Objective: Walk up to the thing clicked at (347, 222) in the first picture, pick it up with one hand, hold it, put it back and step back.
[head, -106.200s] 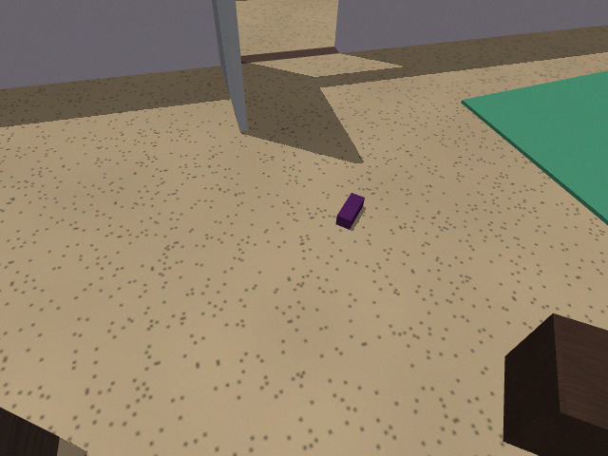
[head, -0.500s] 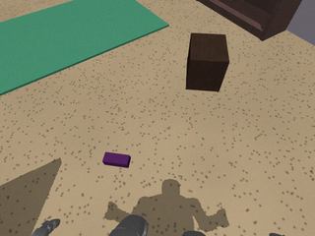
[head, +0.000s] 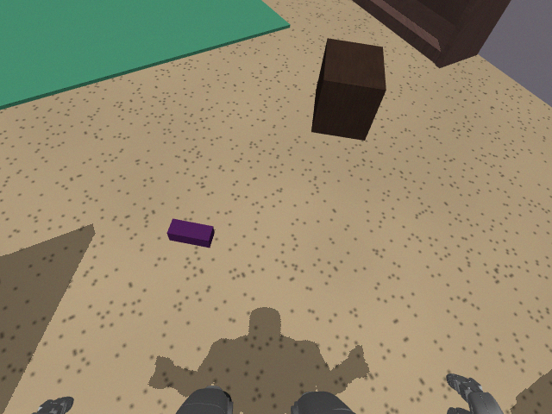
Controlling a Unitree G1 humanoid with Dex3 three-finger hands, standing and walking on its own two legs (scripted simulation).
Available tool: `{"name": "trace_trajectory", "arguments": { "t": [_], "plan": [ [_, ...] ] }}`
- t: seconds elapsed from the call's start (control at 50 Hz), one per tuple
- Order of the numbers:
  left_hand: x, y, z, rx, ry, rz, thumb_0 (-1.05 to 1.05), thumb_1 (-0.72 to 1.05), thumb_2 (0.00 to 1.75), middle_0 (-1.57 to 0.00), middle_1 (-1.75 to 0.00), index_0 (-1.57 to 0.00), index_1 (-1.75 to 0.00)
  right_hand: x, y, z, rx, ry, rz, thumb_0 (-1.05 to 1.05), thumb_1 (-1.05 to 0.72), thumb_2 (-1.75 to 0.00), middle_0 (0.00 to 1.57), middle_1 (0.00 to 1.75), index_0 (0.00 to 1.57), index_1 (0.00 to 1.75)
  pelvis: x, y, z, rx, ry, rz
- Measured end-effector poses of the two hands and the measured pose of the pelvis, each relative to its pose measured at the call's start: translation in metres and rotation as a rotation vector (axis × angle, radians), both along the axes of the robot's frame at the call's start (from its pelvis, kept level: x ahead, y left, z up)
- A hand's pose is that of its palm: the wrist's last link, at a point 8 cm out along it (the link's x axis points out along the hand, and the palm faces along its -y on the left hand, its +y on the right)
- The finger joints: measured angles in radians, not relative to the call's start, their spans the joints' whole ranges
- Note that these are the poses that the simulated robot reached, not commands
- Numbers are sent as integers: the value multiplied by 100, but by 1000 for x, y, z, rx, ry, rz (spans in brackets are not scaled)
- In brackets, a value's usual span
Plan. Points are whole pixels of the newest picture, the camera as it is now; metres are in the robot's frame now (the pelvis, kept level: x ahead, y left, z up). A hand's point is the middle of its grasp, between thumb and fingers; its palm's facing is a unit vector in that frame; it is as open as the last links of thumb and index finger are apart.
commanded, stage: step back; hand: left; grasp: from above
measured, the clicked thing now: (191, 233) +0.75 +0.30 -0.74
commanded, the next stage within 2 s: stand in 1.90 s
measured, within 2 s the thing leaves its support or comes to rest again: neither
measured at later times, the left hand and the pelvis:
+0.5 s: hand out of the picture -0.07 +0.25 -0.15, palm faces +0.08 -0.91 -0.41, open 7.4 cm; pelvis -0.19 -0.03 -0.01, yaw +6 degrees
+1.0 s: hand out of the picture -0.29 +0.23 -0.15, palm faces +0.08 -0.91 -0.40, open 7.4 cm; pelvis -0.32 -0.05 +0.00, yaw +4 degrees
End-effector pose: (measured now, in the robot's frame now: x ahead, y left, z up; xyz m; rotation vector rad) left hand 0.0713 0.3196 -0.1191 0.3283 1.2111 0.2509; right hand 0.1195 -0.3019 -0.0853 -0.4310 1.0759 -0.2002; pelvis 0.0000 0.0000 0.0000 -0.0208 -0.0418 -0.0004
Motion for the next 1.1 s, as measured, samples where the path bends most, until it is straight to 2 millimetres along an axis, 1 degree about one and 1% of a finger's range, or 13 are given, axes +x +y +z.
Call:
{"name": "trace_trajectory", "arguments": {
  "t": [0.12, 0.22, 0.28, 0.36, 0.46, 0.52, 0.58, 0.66, 0.8, 0.86, 0.92, 1.02, 1.1],
  "plan": [
    [-57, -23, 0, 28, 21, -22, 0, 91, 89, -20, -30, -20, -30, -35, -28, -22, 32, -38, -5, 1, -90, -90, 21, 30, 21, 30, -51, -23, -14, -7, -7, -28],
    [-105, -42, 17, 29, 18, 6, 0, 90, 89, -21, -30, -21, -30, -85, -40, -28, 56, 29, -32, 1, -90, -90, 21, 30, 21, 30, -82, -33, -4, 39, -5, -8],
    [-118, -45, 25, 44, -8, 16, 0, 90, 89, -21, -30, -21, -30, -119, -45, -30, 54, 74, -29, 1, -90, -90, 21, 30, 21, 30, -99, -36, -1, 49, 4, 15],
    [-125, -41, 28, 63, -81, 10, 1, 90, 89, -21, -30, -21, -30, -162, -47, -35, 32, 153, -13, 1, -90, -90, 21, 30, 20, 30, -126, -37, -3, 41, 10, 57],
    [-141, -29, 14, 52, -153, 7, 0, 90, 89, -21, -30, -21, -30, -204, -39, -39, 6, 192, 16, 1, -90, -90, 21, 30, 20, 30, -168, -31, -14, 33, 11, 110],
    [-161, -27, 8, 34, -137, 13, 0, 90, 89, -21, -30, -21, -30, -227, -32, -33, 15, 190, 18, 1, -90, -90, 21, 30, 21, 30, -192, -27, -12, 41, -8, 100],
    [-183, -30, 9, 15, -117, 29, 0, 90, 89, -21, -30, -21, -30, -245, -28, -22, 16, 166, 22, 1, -90, -90, 21, 30, 21, 30, -211, -29, -4, 12, -6, 103],
    [-219, -36, 10, 4, -107, 37, 0, 90, 89, -21, -30, -21, -30, -256, -31, -14, 10, 118, 34, 1, -90, -90, 21, 30, 21, 30, -237, -34, 0, 2, 5, 84],
    [-295, -54, 3, 21, -26, 6, 0, 91, 89, -20, -30, -21, -30, -275, -48, -24, 38, 3, 32, 1, -90, -90, 21, 30, 21, 30, -285, -49, -11, -15, -8, 26],
    [-329, -61, 6, 15, 4, 17, 0, 90, 89, -21, -30, -21, -30, -295, -52, -25, 56, 18, 11, 1, -90, -90, 21, 30, 21, 30, -299, -54, -6, 1, -11, 21],
    [-352, -61, 12, 19, 8, 45, 0, 90, 89, -21, -30, -21, -30, -319, -55, -26, 64, 53, 5, 1, -90, -90, 21, 30, 21, 30, -309, -53, -3, 17, -9, 33],
    [-370, -48, 12, 19, -18, 75, 1, 90, 89, -21, -30, -21, -30, -356, -53, -31, 48, 143, 16, 1, -90, -90, 21, 30, 20, 30, -318, -45, -4, 15, 1, 78],
    [-376, -37, 8, 11, 0, 76, 0, 90, 89, -21, -30, -21, -30, -376, -42, -28, 49, 160, -1, 1, -90, -90, 21, 30, 20, 30, -324, -38, -2, 43, -8, 74]
  ]
}}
